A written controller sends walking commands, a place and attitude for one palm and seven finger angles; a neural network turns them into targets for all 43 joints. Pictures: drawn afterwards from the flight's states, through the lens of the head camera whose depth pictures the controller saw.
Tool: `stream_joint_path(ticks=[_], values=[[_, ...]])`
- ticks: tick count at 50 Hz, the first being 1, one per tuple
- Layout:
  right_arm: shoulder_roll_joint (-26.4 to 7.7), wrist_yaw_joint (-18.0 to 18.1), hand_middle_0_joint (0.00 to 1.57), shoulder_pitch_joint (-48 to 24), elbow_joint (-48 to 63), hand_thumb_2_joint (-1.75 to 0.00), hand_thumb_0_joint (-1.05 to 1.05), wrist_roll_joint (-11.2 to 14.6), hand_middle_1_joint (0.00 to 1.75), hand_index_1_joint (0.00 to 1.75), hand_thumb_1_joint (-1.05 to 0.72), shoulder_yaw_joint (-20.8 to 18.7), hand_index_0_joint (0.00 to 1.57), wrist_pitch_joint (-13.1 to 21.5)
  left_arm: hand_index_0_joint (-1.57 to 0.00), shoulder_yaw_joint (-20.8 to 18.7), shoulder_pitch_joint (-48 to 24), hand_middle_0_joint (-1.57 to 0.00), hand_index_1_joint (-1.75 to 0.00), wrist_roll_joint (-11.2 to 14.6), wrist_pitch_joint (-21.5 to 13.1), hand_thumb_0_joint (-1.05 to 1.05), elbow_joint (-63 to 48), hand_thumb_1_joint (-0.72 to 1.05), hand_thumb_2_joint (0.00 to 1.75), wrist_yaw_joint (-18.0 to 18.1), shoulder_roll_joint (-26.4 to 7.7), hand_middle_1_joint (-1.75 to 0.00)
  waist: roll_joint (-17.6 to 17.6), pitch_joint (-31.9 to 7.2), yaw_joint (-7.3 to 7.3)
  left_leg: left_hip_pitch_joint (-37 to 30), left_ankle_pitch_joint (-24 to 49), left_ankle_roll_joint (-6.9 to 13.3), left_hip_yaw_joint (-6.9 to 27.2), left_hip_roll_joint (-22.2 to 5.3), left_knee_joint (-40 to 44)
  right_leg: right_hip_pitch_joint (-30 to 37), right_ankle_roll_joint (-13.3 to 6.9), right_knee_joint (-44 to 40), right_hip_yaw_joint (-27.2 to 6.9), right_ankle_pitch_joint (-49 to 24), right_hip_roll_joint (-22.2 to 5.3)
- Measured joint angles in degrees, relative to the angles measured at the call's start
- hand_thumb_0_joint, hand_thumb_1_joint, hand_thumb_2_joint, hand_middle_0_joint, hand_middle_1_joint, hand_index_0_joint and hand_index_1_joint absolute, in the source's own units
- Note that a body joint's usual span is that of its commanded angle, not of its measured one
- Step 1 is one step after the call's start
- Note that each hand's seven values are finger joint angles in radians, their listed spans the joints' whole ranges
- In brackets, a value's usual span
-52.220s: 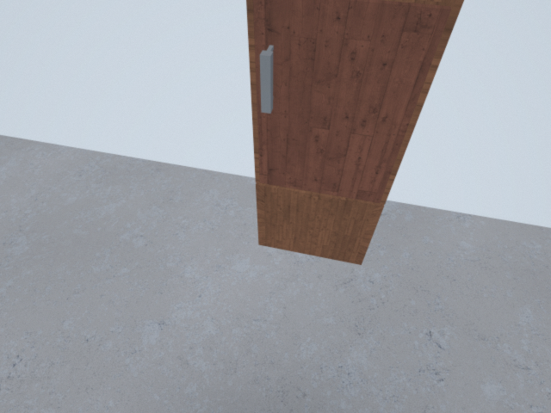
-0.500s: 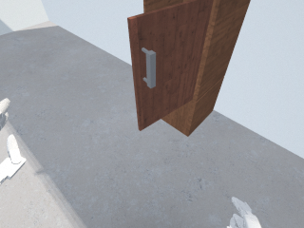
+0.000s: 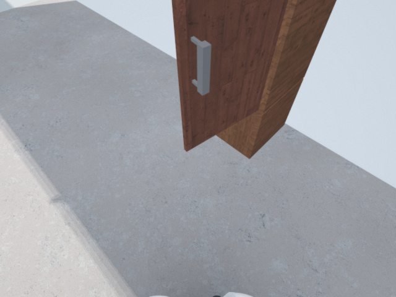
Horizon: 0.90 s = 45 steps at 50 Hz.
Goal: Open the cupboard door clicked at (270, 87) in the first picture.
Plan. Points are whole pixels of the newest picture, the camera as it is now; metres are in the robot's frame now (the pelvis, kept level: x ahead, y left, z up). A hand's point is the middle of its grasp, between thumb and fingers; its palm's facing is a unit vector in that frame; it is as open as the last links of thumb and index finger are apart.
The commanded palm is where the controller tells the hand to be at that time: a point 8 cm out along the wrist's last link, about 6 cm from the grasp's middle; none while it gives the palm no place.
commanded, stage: let the arm hang, fingers relaxed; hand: left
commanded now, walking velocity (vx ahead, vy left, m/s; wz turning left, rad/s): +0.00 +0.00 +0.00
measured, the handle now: (199, 66) +0.68 +0.03 +0.07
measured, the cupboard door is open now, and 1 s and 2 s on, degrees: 80 80 80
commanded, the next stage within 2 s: look to check the result in 0.74 s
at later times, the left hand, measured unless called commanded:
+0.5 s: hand out of the picture +0.10 +0.27 -0.13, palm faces -0.02 -0.93 -0.37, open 7.4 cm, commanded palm none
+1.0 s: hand out of the picture +0.13 +0.25 -0.14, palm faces -0.04 -0.94 -0.34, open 7.4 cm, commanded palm none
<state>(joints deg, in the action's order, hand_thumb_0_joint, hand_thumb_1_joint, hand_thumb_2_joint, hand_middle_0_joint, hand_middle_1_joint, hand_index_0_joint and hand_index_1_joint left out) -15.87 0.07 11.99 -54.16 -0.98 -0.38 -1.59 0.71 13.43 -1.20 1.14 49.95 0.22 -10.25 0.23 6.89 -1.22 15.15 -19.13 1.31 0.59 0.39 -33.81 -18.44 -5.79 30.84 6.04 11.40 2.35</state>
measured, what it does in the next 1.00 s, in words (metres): shifts its weight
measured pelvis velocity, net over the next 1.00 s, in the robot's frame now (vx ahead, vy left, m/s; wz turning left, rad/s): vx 0.05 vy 0.02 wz -0.02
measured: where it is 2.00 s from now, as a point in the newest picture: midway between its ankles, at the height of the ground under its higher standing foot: outside the picture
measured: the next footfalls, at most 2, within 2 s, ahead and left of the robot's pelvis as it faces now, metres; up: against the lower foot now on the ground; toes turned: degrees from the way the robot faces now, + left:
none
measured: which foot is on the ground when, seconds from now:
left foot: down 0.00-1.00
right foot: down 0.00-1.00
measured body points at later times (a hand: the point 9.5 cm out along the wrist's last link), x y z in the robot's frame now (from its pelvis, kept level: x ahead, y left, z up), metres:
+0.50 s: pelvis +0.02 +0.02 +0.02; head +0.03 +0.00 +0.46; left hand +0.10 +0.31 -0.11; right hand +0.04 -0.25 -0.15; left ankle +0.01 +0.13 -0.73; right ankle +0.06 -0.06 -0.73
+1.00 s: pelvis +0.05 +0.02 +0.02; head +0.08 +0.00 +0.47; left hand +0.14 +0.30 -0.11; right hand +0.12 -0.27 -0.13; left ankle +0.01 +0.13 -0.73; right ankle +0.06 -0.06 -0.73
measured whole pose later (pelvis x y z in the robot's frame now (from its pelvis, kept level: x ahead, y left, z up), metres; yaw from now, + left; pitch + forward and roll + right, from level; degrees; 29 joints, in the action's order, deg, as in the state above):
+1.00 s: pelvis +0.05 +0.02 +0.02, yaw -1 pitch -1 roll +0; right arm -18.9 0.3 5.6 -64.1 -1.0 -0.1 0.0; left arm -0.8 4.7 -0.8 -1.5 65.2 0.6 -16.7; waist 1.8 4.3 -0.6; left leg 3.4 -12.4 0.7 -0.6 0.9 -16.4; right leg -8.7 -3.7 17.5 4.1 8.4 2.4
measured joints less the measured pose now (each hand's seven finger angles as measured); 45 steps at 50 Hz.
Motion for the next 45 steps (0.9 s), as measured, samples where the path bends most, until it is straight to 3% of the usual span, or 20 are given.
stream_joint_path(ticks=[4,17,45], values=[[0.46,0.26,0.2,2.02,-4.29,-0.89,0.01,-0.28,0.3,0.3,-0.9,-0.28,0.2,-0.62,-0.21,-0.88,-1.03,-0.21,-0.3,0.1,-0.2,-0.01,5.99,0.96,0.9,0.11,-2.27,-0.3,-0.49,-0.03,0.56,-1.87,4.42,-1.66,0.6,-0.66,3.76,2.52,0.3,-4.49,0.55,-2.24,0.65],[-0.24,0.09,0.2,3.21,-9.9,-0.89,0.01,-0.51,0.3,0.3,-0.9,-0.71,0.2,0.52,-0.2,-2.89,-4.69,-0.2,-0.3,0.37,-1.26,0.0,14.2,0.91,0.9,0.38,-7.29,-0.3,1.96,-3.33,0.44,-5.86,7.17,-0.66,-0.8,0.37,11.06,5.75,1.5,-10.76,-1.11,-5.16,-0.05],[-2.67,0.19,0.2,-6.23,-9.87,-0.89,0.0,-0.1,0.3,0.3,-0.9,0.25,0.2,1.8,-0.2,-1.38,-8.92,-0.2,-0.3,0.35,-2.62,0.0,15.18,0.91,0.9,0.28,-5.77,-0.3,1.54,-3.0,0.56,-11.4,7.02,-0.37,-1.35,0.84,17.13,9.28,2.28,-12.81,-2.05,-3.18,-0.29]])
